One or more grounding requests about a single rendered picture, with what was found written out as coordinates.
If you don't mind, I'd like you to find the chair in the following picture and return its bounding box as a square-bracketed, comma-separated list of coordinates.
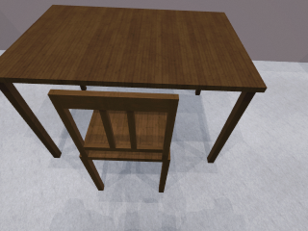
[47, 89, 179, 193]

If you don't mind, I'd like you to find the table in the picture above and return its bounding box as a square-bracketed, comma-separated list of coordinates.
[0, 5, 267, 164]

